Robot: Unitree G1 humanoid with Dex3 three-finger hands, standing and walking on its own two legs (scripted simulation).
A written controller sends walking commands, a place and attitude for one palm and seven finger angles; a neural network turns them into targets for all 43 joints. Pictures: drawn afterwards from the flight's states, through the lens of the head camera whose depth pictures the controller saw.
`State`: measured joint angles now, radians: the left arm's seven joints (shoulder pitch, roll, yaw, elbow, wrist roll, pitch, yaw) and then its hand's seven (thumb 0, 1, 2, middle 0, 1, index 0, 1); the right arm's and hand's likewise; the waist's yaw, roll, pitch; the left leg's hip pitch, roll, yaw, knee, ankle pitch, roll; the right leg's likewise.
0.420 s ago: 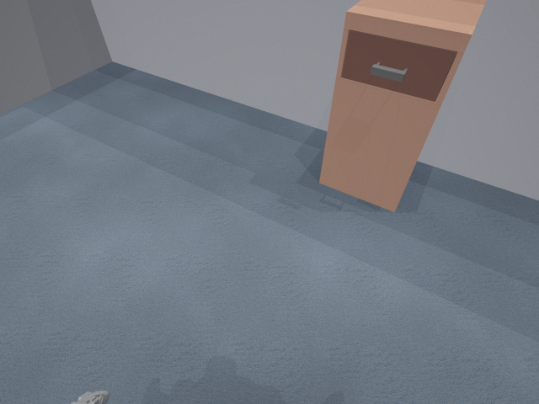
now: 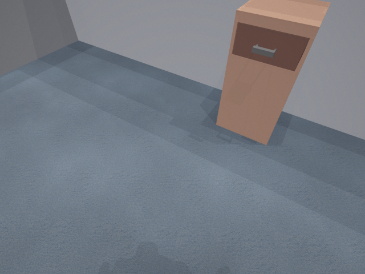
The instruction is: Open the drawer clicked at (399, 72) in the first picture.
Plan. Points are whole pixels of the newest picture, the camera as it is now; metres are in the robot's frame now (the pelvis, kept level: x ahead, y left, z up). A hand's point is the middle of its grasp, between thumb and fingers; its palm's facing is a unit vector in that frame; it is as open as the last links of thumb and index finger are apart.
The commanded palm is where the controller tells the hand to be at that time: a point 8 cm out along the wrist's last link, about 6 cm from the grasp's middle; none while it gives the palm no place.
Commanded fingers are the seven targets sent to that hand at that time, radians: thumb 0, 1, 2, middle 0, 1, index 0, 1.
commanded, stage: stand and wait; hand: left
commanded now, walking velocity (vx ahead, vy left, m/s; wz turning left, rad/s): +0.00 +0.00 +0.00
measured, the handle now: (264, 49) +1.23 -0.37 -0.07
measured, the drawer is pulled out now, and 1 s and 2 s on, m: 0.00 0.00 0.00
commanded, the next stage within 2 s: look at it before walking up in 0.40 s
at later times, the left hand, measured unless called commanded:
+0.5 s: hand out of the picture +0.07 +0.25 -0.15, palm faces -0.03 -0.94 -0.34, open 7.4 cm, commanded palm none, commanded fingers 0.00 0.90 0.90 -0.20 -0.30 -0.20 -0.30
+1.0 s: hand out of the picture +0.07 +0.25 -0.15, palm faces -0.04 -0.94 -0.34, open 7.4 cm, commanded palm none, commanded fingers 0.00 0.90 0.90 -0.20 -0.30 -0.20 -0.30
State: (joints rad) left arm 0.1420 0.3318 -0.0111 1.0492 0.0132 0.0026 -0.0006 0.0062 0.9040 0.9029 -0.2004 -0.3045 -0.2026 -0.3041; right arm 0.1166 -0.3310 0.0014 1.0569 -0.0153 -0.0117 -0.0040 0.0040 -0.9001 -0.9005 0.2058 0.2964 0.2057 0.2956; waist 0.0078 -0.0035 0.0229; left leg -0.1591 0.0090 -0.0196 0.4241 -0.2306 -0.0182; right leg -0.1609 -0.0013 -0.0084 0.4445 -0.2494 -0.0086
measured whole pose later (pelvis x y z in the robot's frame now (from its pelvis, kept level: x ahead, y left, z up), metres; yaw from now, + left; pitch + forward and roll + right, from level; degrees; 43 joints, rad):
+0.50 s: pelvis -0.01 +0.00 +0.00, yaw +0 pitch -2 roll +0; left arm 0.14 0.34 -0.01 1.09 0.01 0.00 0.00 0.01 0.91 0.90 -0.20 -0.30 -0.20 -0.30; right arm 0.13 -0.34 0.00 1.11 -0.01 -0.01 0.00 0.00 -0.90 -0.90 0.21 0.30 0.21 0.30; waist 0.00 0.00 0.03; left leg -0.15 0.01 -0.01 0.39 -0.20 -0.01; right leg -0.15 0.00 0.00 0.40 -0.21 0.00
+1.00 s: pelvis +0.00 +0.00 +0.00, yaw +0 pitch -2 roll +0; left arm 0.14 0.34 -0.01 1.09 0.01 0.00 0.00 0.01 0.90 0.90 -0.20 -0.30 -0.20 -0.30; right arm 0.12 -0.34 0.01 1.11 -0.01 -0.02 0.00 0.00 -0.90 -0.90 0.21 0.30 0.21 0.30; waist 0.01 0.00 0.03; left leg -0.14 0.01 -0.01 0.37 -0.20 -0.01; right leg -0.14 0.00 0.00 0.38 -0.21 0.00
